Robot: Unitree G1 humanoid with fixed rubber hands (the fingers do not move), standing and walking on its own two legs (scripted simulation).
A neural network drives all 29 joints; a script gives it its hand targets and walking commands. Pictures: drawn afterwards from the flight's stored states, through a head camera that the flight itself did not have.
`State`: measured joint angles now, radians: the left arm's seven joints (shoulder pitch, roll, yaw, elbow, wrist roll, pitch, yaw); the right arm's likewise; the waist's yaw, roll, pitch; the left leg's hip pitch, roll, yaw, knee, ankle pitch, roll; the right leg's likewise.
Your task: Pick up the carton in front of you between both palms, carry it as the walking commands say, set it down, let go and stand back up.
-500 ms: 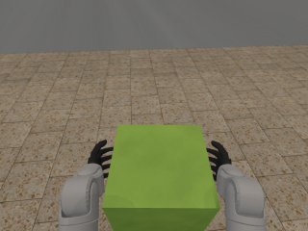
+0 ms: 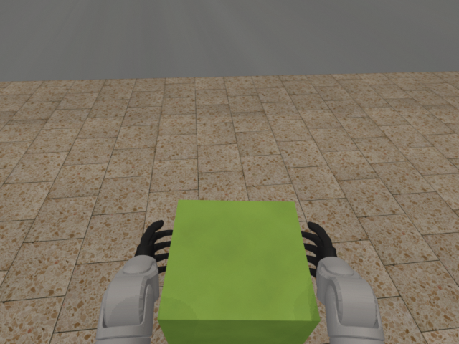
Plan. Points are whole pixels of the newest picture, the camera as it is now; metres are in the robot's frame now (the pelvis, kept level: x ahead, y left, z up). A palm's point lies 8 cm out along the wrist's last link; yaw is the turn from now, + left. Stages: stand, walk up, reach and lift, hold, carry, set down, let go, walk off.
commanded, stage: carry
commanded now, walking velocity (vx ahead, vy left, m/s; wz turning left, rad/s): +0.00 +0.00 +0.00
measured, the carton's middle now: (234, 285) +0.27 +0.00 -0.02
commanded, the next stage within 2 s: hold in 1.40 s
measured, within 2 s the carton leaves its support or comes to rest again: neither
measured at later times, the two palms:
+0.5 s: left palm (140, 288) +0.23 +0.15 +0.04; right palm (327, 288) +0.23 -0.15 +0.04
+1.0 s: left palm (130, 303) +0.21 +0.16 +0.04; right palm (323, 303) +0.21 -0.14 +0.04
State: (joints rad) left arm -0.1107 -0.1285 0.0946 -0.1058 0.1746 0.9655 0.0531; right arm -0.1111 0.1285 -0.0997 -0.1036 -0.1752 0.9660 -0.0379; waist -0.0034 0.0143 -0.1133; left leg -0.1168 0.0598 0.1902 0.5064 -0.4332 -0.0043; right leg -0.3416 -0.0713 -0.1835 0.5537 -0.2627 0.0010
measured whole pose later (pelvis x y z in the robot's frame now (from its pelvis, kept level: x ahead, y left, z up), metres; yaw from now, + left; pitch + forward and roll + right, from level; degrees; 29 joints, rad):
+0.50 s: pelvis -0.06 +0.00 +0.00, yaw +0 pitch +2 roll +0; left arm -0.21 -0.14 0.17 0.16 0.23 0.72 0.03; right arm -0.21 0.14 -0.17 0.16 -0.23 0.72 -0.02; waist 0.00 0.01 -0.09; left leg -0.19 0.05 0.20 0.55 -0.39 0.03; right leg -0.38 -0.09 -0.18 0.53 -0.17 -0.01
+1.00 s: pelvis -0.08 +0.01 +0.00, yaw +0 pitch +1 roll +0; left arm -0.21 -0.14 0.17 0.16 0.23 0.74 0.02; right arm -0.20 0.14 -0.17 0.16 -0.23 0.74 -0.02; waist 0.00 0.01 -0.08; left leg -0.21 0.03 0.20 0.57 -0.38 0.05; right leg -0.39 -0.11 -0.17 0.51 -0.13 0.00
